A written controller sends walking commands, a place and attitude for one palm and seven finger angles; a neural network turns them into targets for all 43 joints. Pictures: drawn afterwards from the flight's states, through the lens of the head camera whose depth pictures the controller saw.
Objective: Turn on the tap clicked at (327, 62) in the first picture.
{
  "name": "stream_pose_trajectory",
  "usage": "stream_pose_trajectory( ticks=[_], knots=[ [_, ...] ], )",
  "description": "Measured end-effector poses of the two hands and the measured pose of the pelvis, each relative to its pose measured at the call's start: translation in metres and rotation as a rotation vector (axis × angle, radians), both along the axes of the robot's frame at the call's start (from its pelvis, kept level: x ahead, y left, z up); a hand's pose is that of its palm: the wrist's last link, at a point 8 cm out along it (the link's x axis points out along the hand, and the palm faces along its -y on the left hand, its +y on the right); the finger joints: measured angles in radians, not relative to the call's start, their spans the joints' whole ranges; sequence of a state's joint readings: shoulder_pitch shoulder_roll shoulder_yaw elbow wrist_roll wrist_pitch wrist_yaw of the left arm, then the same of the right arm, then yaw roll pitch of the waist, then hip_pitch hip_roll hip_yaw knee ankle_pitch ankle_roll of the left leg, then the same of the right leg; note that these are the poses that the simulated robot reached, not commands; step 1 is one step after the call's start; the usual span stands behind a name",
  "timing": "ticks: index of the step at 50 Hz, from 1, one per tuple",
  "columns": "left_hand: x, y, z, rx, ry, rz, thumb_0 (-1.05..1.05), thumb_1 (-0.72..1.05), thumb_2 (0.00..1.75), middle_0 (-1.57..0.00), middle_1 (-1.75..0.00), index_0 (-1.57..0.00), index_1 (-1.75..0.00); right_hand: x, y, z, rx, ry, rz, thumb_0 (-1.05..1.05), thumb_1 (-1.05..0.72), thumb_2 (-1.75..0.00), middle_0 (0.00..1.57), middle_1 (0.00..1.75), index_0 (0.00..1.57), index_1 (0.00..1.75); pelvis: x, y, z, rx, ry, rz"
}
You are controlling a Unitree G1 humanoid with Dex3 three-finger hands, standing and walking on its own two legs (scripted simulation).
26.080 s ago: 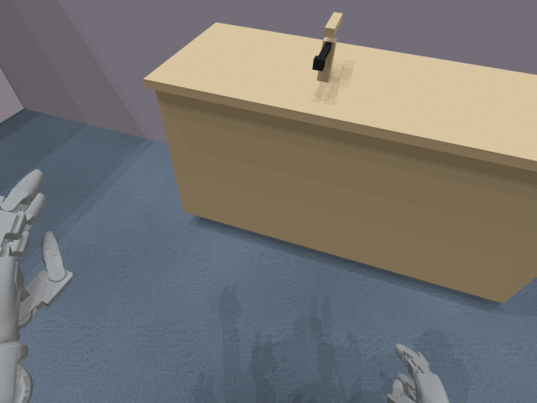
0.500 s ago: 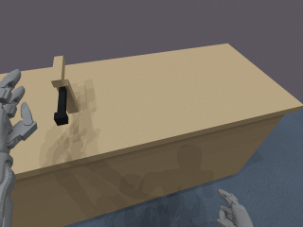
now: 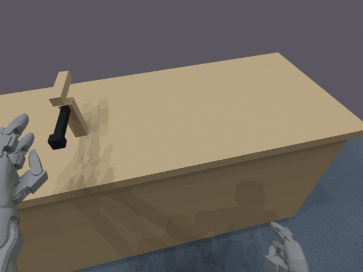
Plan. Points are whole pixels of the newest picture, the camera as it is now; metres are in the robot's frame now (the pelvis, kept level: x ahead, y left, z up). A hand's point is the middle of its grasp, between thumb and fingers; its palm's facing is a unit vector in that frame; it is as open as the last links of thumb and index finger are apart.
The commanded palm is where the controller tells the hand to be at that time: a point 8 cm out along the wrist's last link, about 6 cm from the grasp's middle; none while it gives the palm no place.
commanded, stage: turn the palm inward beside the body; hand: left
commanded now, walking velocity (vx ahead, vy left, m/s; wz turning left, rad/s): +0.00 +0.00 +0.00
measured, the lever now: (57, 141) +0.35 +0.34 +0.11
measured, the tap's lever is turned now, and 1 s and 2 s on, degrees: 0 0 0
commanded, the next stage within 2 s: reach beside the lever's end, fingers flat in 1.52 s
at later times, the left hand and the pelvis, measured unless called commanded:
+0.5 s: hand (38, 189) +0.20 +0.26 +0.17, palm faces +0.47 -0.86 -0.20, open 7.5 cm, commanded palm +0.14 +0.30 +0.18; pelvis +0.00 +0.01 +0.00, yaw +1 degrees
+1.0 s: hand (28, 207) +0.17 +0.26 +0.17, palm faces +0.49 -0.86 -0.13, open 7.5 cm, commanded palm +0.11 +0.30 +0.18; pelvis -0.01 +0.03 +0.00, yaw +2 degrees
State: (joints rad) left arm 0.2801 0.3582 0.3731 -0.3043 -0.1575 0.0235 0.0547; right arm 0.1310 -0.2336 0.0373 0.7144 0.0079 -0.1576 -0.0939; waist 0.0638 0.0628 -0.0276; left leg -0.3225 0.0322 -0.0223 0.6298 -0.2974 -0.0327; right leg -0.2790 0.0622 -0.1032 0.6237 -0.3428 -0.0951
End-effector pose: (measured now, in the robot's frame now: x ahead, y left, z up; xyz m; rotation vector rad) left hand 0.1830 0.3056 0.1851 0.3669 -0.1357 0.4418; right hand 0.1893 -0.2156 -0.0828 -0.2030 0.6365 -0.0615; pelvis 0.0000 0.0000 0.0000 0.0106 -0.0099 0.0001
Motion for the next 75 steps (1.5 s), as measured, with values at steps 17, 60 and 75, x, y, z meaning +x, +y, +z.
stream_pose_trajectory(
  ticks=[17,60,75],
  knots=[
    [-0.021,-0.005,-0.009,-0.077,-0.027,0.016,0.02,0.89,0.9,-0.2,-0.3,-0.2,-0.3,0.005,-0.011,0.008,-0.033,-0.067,-0.015,0.01,-0.9,-0.89,0.2,0.3,0.2,0.3,0.012,0.005,0.0,0.006,0.023,0.012],
    [-0.058,-0.007,-0.015,-0.245,0.007,0.073,0.02,0.89,0.9,-0.2,-0.3,-0.2,-0.3,0.007,0.047,0.026,0.027,-0.164,0.075,0.01,-0.9,-0.89,0.2,0.3,0.21,0.3,-0.008,0.026,0.004,-0.013,-0.039,0.03],
    [-0.054,-0.016,-0.015,-0.252,0.01,0.074,0.02,0.89,0.9,-0.2,-0.3,-0.2,-0.3,0.012,0.033,0.026,0.025,-0.162,0.068,0.01,-0.9,-0.89,0.2,0.3,0.21,0.3,-0.002,0.017,0.004,-0.01,-0.035,0.029]
  ],
)
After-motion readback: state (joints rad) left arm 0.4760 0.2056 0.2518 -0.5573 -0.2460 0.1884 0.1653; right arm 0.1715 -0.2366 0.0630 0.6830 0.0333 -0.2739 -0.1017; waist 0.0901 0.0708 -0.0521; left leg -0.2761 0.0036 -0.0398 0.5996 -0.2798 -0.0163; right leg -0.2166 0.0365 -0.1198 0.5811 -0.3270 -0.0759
